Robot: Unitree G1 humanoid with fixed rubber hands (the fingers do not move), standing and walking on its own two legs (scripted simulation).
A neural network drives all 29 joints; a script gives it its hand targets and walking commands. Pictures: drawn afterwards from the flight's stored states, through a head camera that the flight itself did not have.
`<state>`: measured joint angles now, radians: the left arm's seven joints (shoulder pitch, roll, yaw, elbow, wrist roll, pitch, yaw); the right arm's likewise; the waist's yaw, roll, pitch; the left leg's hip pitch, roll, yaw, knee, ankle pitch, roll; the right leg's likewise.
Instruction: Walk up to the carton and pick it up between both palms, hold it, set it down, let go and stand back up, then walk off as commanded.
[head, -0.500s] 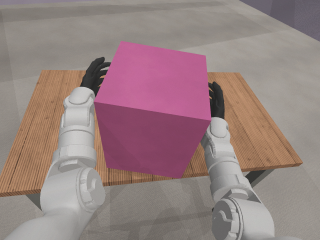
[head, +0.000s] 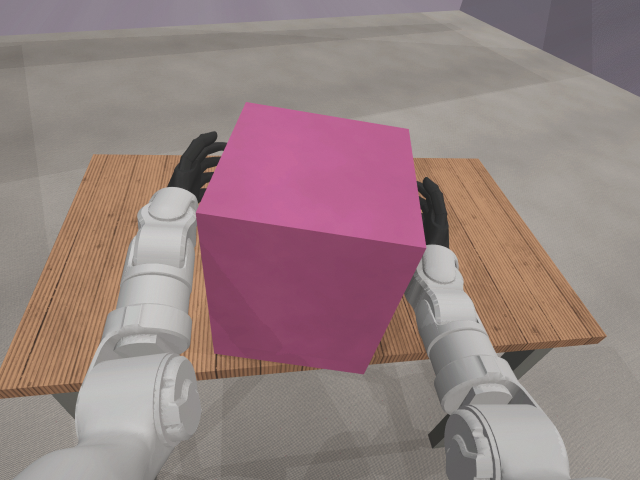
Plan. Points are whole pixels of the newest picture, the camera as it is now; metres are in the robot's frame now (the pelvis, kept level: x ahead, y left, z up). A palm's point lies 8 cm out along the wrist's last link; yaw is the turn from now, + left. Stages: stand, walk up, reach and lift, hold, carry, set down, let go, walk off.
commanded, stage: reach and lift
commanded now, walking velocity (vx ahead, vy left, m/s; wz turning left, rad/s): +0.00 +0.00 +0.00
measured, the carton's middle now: (308, 245) +0.40 +0.01 +0.07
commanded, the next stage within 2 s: none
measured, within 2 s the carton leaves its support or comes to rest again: leaves its support in 0.04 s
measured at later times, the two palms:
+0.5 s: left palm (183, 178) +0.40 +0.16 +0.19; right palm (449, 214) +0.36 -0.15 +0.17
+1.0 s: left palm (194, 159) +0.38 +0.14 +0.22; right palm (480, 183) +0.36 -0.17 +0.22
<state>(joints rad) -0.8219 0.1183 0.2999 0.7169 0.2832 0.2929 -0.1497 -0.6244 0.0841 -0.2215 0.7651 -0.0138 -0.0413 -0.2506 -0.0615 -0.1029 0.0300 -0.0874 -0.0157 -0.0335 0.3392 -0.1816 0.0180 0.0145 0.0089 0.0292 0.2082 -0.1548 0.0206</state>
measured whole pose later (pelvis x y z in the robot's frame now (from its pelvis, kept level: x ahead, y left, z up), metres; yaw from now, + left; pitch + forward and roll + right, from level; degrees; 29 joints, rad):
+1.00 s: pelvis -0.01 -0.01 +0.00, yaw +0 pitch -6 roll -1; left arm -0.83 0.09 0.28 0.56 0.24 0.58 -0.01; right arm -0.84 -0.10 -0.05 0.82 0.25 0.26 -0.21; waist -0.08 -0.06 -0.09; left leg -0.07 0.00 -0.04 0.35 -0.18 0.00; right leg 0.01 0.03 0.02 0.27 -0.17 0.00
